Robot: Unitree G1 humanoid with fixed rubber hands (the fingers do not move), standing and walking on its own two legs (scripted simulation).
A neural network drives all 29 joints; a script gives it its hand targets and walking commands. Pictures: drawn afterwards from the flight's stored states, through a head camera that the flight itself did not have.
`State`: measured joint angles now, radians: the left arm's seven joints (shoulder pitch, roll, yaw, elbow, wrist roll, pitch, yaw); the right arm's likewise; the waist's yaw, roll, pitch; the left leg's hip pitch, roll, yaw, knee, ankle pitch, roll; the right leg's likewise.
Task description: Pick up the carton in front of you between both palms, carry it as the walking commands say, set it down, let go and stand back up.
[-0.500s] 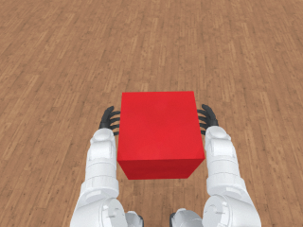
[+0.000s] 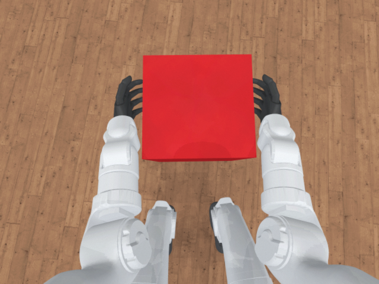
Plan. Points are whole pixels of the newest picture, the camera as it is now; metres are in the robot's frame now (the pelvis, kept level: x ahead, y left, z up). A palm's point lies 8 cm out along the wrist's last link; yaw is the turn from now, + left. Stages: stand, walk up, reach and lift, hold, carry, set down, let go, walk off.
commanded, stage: set down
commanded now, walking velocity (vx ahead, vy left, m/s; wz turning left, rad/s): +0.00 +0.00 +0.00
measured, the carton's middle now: (196, 118) +0.45 -0.01 -0.15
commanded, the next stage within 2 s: none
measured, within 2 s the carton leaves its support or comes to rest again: rests again in 1.46 s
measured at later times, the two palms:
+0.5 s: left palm (141, 118) +0.48 +0.14 -0.24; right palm (247, 120) +0.46 -0.16 -0.24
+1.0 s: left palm (151, 120) +0.51 +0.13 -0.40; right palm (236, 124) +0.49 -0.16 -0.40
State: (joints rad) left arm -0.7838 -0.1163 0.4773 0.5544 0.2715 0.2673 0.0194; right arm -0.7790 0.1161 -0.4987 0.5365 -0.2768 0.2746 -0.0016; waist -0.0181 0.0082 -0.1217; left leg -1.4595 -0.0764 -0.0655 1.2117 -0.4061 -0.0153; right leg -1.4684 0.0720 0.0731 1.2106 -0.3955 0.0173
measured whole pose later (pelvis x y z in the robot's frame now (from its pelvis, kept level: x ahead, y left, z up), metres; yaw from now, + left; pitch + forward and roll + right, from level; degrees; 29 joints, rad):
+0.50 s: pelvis -0.03 +0.00 -0.13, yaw +0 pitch +47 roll +0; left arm -1.08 0.03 0.42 0.72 0.19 0.27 0.06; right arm -1.03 0.01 -0.47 0.65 -0.19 0.28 -0.08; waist -0.02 0.01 -0.10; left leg -2.00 -0.12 -0.07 1.71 -0.52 -0.04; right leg -2.01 0.11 0.07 1.70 -0.51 0.04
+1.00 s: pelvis -0.04 +0.01 -0.24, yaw -1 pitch +44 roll -1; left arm -1.39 0.20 0.28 0.89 0.06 0.24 0.12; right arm -1.32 -0.13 -0.41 0.78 -0.07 0.25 -0.12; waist -0.03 0.01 0.21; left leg -2.26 -0.15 -0.05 2.08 -0.58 -0.05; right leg -2.25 0.13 0.05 2.06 -0.57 0.08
